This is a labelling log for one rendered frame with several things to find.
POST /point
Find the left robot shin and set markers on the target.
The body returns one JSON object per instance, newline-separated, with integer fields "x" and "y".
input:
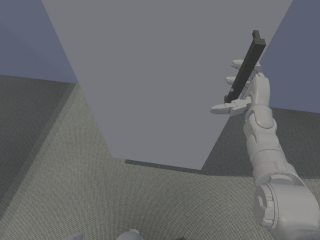
{"x": 133, "y": 230}

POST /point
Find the handle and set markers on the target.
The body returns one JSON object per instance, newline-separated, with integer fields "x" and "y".
{"x": 255, "y": 50}

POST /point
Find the robot right upper arm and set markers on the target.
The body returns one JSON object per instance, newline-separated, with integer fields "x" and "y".
{"x": 289, "y": 212}

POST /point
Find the fridge door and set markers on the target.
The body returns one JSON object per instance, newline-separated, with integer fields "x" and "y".
{"x": 151, "y": 70}

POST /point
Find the right robot hand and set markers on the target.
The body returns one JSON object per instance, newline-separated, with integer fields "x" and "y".
{"x": 258, "y": 92}

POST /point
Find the robot right forearm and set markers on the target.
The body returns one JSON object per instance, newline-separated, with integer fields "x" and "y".
{"x": 265, "y": 152}

